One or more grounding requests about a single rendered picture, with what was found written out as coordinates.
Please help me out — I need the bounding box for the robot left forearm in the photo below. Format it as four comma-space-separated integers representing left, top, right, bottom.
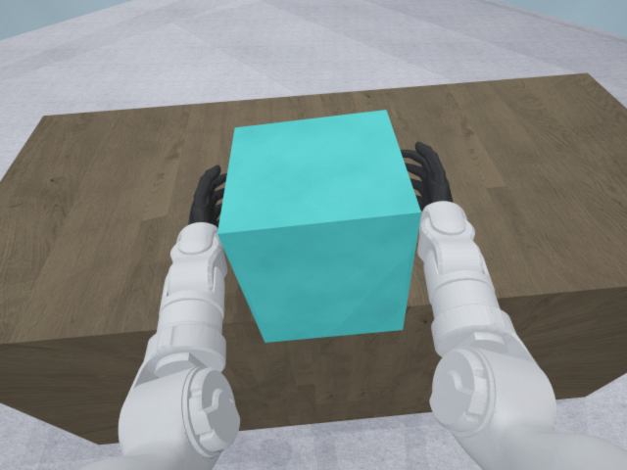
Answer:
119, 222, 227, 452

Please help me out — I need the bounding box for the robot right upper arm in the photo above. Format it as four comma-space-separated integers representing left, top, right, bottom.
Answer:
429, 346, 627, 470

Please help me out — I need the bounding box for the robot left hand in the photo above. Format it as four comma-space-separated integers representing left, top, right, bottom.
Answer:
188, 165, 227, 228

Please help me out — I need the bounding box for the robot right forearm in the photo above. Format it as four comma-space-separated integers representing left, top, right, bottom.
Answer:
417, 201, 539, 366

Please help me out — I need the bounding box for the carton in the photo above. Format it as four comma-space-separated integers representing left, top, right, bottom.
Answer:
217, 110, 421, 343

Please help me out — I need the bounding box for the robot left upper arm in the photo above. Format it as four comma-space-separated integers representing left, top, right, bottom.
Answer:
79, 365, 240, 470

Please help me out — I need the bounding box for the pedestal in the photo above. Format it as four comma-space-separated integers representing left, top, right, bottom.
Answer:
0, 73, 627, 445

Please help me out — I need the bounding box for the robot right hand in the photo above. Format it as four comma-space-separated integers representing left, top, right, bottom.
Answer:
400, 142, 453, 211

